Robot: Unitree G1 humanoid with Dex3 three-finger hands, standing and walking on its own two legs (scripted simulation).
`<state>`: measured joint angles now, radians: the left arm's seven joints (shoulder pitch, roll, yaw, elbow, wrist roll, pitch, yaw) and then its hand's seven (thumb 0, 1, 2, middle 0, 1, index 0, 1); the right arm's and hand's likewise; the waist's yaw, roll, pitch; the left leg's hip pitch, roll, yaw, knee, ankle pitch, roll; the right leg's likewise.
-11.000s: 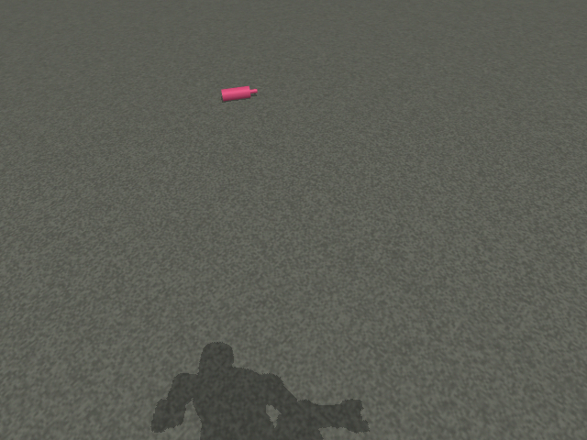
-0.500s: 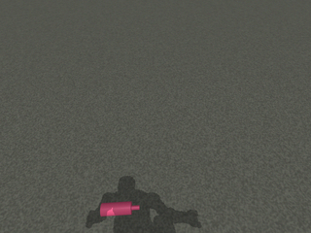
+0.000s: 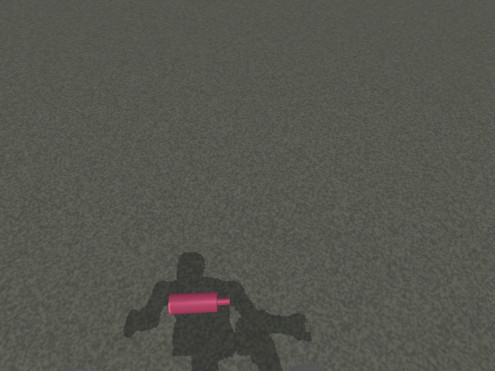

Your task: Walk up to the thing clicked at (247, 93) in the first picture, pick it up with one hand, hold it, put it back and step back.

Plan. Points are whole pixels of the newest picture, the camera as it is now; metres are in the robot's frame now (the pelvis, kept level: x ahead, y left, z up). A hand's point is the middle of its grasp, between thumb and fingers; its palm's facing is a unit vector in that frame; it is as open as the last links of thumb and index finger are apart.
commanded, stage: walk up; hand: left
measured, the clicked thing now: (200, 302) +0.41 +0.19 -0.74
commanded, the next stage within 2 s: stand in 1.28 s
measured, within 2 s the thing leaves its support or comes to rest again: neither
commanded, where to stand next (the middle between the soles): +0.02 -0.03 m, yaw +0 degrees
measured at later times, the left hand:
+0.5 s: hand out of the picture +0.10 +0.23 -0.14, palm faces -0.02 -0.94 -0.33, open 7.4 cm
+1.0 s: hand out of the picture +0.09 +0.23 -0.15, palm faces -0.04 -0.94 -0.35, open 7.4 cm
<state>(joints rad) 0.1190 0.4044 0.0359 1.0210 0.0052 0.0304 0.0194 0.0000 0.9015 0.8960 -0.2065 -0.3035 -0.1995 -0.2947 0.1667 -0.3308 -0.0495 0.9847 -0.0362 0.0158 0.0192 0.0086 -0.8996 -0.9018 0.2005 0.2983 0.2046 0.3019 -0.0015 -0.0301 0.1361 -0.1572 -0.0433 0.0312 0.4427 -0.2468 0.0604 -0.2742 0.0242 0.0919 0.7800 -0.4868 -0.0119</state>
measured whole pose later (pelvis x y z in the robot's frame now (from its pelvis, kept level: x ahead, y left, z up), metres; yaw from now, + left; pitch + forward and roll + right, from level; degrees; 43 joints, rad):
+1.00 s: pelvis +0.01 -0.02 +0.01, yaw -2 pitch -2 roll +0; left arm 0.11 0.34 0.02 1.14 0.01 0.00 0.00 0.00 0.90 0.90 -0.21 -0.30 -0.20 -0.29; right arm 0.11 -0.34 -0.01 1.12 -0.01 -0.01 0.00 0.01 -0.90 -0.90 0.20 0.30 0.20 0.30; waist 0.00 0.01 0.05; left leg -0.07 0.00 0.05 0.29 -0.18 0.02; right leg -0.05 0.05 0.04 0.28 -0.19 -0.04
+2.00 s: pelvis +0.01 -0.03 +0.01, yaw -1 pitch -2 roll +0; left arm 0.13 0.35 -0.01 1.12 0.01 -0.01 0.00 0.00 0.90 0.90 -0.21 -0.30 -0.20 -0.29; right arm 0.12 -0.35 0.01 1.13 -0.01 -0.01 0.00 0.01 -0.90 -0.90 0.20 0.30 0.20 0.30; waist 0.00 0.01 0.04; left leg -0.08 -0.01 0.03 0.29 -0.18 0.01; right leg -0.05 0.05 0.02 0.27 -0.19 -0.04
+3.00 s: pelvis +0.00 -0.02 +0.01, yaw +0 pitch -2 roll +0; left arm 0.13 0.35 -0.01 1.12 0.01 -0.01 0.00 0.00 0.90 0.90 -0.21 -0.30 -0.20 -0.30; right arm 0.13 -0.36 0.01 1.13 -0.01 -0.01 0.00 0.01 -0.90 -0.90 0.20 0.30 0.20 0.30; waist 0.00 0.01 0.04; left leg -0.08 -0.02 0.02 0.29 -0.17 0.02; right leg -0.05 0.04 0.01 0.28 -0.19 -0.03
